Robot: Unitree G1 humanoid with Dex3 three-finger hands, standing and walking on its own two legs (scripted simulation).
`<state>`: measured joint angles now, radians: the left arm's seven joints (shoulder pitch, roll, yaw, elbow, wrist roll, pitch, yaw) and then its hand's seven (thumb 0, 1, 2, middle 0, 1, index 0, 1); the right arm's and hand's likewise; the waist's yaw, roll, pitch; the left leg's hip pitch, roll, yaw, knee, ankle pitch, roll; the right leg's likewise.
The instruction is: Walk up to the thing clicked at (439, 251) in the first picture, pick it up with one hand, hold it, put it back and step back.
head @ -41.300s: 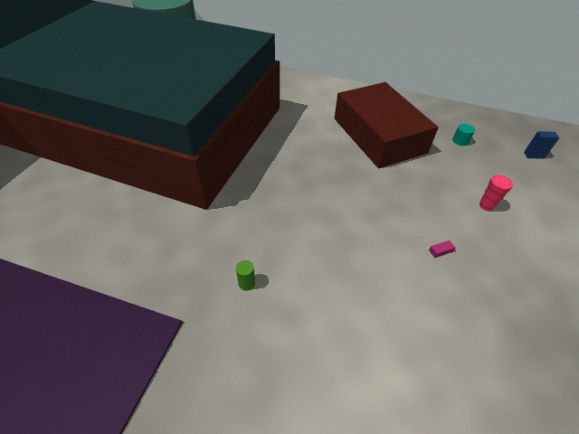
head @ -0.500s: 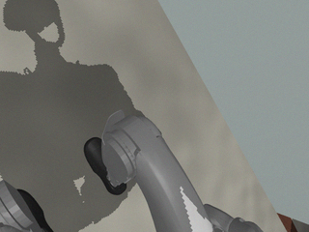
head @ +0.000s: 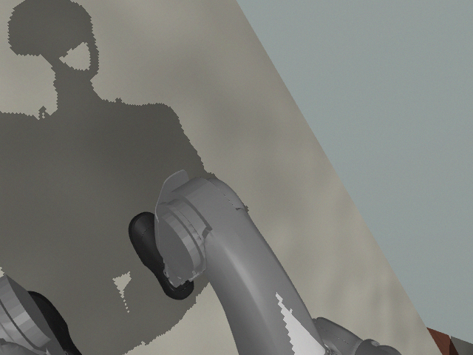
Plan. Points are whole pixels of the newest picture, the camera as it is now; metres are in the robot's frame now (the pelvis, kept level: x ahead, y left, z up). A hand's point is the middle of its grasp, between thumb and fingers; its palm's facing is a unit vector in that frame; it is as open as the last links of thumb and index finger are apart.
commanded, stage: close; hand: left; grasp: from above
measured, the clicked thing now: out of the picture +0.48 +0.35 -0.32
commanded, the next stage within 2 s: none
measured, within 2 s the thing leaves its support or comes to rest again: neither
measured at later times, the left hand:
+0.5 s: hand out of the picture +0.46 +0.33 -0.28, palm faces -0.08 -0.41 -0.91, open 10.8 cm
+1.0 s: hand out of the picture +0.46 +0.33 -0.28, palm faces -0.09 -0.41 -0.91, open 9.0 cm
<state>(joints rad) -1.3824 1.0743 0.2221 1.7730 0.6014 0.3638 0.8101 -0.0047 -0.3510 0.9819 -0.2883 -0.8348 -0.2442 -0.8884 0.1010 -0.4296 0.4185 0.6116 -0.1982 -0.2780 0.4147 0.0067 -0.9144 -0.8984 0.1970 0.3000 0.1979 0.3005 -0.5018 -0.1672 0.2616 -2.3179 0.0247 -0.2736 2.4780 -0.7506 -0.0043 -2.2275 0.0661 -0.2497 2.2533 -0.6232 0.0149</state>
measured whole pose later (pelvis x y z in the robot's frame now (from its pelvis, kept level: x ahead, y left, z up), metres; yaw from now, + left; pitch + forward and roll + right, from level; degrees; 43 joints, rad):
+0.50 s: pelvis +0.00 +0.00 +0.00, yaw +0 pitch +32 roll -16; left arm -1.36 1.07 0.24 1.76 0.60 0.36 0.81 0.00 -0.08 0.84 -0.49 -0.70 -0.46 -0.75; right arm 0.09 -0.42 0.41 0.61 -0.20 -0.29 0.41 0.01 -0.91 -0.90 0.20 0.30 0.20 0.30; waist -0.50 -0.17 0.27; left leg -2.31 0.03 -0.27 2.47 -0.75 -0.01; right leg -2.23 0.07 -0.24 2.25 -0.62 0.01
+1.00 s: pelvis +0.00 +0.00 +0.00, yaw +0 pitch +32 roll -16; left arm -1.37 1.06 0.22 1.78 0.61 0.34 0.81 0.00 0.13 0.74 -0.66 -0.59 -0.62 -0.63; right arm 0.10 -0.43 0.41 0.62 -0.21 -0.30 0.41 0.01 -0.91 -0.89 0.20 0.30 0.20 0.30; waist -0.50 -0.17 0.26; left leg -2.30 0.03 -0.27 2.47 -0.75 -0.01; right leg -2.22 0.07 -0.25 2.25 -0.63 0.01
